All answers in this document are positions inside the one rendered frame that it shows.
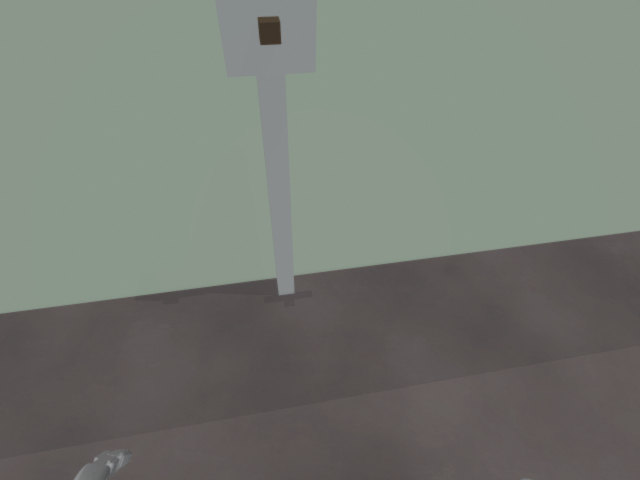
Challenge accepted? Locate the panel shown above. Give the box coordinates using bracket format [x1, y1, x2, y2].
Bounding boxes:
[215, 0, 317, 295]

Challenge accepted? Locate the left robot hand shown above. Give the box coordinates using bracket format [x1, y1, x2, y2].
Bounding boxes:
[74, 449, 132, 480]

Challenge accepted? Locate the button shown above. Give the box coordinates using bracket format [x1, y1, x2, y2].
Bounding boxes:
[258, 16, 281, 45]

